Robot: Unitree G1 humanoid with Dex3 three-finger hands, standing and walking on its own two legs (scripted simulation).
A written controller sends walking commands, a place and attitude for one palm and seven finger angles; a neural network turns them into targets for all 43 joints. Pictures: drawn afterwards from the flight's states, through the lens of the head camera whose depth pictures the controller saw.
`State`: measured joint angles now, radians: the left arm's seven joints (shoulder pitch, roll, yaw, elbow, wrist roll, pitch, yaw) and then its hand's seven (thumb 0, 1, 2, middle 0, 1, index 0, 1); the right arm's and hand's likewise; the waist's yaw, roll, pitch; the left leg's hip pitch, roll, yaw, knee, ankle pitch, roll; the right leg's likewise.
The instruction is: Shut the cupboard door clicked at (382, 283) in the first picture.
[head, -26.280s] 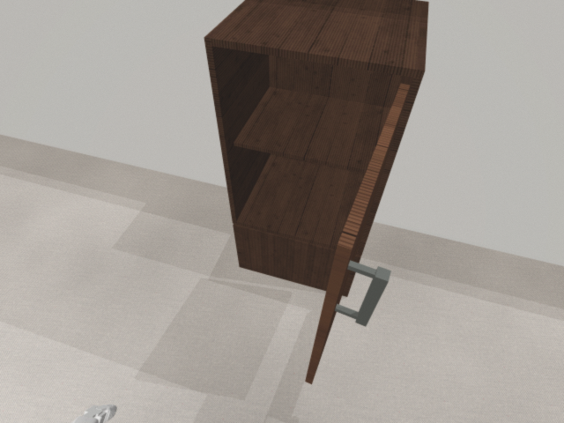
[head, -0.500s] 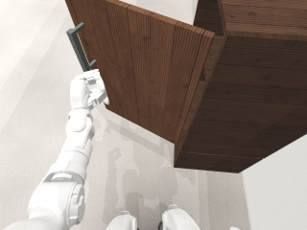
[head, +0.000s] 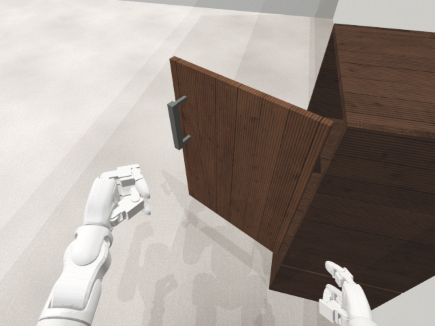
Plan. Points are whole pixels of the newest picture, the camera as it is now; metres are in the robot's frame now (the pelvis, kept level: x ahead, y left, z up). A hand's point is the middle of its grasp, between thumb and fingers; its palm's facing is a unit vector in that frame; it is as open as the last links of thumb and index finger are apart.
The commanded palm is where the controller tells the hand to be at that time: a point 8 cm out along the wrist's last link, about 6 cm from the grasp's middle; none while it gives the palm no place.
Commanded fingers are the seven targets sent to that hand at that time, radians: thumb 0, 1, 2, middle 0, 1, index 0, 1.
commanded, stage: draw the hand back to the body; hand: left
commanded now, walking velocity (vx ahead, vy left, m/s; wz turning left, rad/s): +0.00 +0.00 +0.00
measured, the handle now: (180, 123) +0.63 +0.15 -0.01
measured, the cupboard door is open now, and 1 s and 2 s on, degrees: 66 66 66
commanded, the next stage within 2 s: step back with the hand held close in 0.94 s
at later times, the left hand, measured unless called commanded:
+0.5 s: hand (28, 224) +0.21 +0.27 +0.16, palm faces +0.36 -0.84 -0.40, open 5.6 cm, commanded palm +0.15 +0.32 +0.19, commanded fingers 0.00 0.90 0.90 -0.25 -0.36 -0.25 -0.36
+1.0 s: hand (10, 235) +0.19 +0.27 +0.18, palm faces +0.42 -0.81 -0.40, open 7.4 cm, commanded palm +0.13 +0.31 +0.19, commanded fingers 0.00 0.90 0.90 -0.20 -0.30 -0.20 -0.30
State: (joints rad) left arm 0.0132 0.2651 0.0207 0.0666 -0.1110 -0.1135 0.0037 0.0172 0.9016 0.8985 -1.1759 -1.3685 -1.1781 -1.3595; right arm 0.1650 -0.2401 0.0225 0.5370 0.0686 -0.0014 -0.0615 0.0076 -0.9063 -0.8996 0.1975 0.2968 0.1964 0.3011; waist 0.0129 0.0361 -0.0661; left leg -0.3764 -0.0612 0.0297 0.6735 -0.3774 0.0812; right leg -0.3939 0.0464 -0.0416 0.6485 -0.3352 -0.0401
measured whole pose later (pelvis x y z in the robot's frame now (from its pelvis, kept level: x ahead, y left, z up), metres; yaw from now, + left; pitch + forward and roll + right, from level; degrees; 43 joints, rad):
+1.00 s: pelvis +0.00 +0.01 +0.02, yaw +0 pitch -4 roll -1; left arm 0.46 0.37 0.33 -0.41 -0.08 -0.04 0.10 0.02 0.89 0.90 -0.21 -0.31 -0.21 -0.30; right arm 0.21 -0.23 0.03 0.62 0.03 -0.10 -0.06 0.01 -0.90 -0.90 0.20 0.30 0.20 0.30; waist 0.06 0.07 0.00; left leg -0.10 -0.07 0.03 0.42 -0.26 0.09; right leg -0.11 0.04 -0.03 0.39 -0.21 -0.03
